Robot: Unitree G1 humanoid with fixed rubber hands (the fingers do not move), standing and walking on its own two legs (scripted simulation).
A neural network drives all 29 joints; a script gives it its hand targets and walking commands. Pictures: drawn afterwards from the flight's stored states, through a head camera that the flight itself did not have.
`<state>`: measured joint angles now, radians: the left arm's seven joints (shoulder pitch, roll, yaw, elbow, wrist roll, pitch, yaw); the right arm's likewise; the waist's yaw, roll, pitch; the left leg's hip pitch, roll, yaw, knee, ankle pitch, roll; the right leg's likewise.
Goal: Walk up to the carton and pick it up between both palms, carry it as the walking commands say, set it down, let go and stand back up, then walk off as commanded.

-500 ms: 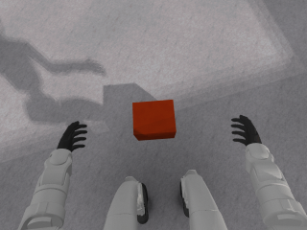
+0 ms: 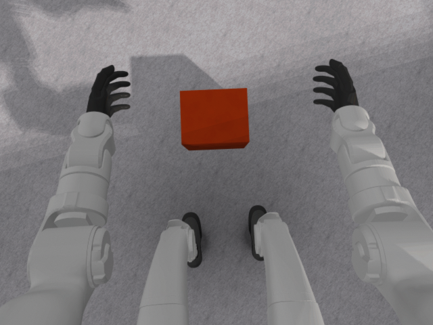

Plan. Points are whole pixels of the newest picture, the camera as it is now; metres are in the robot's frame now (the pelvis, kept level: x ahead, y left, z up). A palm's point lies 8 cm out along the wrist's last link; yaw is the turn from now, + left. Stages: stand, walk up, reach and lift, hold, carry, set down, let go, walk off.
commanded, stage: reach and lift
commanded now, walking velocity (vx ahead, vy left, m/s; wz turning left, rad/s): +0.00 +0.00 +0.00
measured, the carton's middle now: (214, 122) +0.53 +0.02 -0.58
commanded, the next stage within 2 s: none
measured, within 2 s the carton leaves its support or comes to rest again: neither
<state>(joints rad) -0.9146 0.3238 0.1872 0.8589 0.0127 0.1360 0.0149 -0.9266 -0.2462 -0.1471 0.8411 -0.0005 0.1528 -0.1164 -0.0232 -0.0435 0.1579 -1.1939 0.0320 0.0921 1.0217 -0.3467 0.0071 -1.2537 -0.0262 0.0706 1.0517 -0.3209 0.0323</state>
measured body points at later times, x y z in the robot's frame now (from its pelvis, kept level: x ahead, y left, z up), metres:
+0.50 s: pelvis +0.01 +0.00 -0.02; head +0.35 -0.01 +0.28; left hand +0.53 +0.20 -0.17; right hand +0.53 -0.20 -0.17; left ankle +0.06 +0.12 -0.65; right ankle +0.08 -0.13 -0.65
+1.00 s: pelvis -0.06 +0.00 -0.17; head +0.33 +0.00 +0.05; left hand +0.52 +0.20 -0.33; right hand +0.53 -0.19 -0.33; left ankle +0.06 +0.12 -0.65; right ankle +0.08 -0.13 -0.65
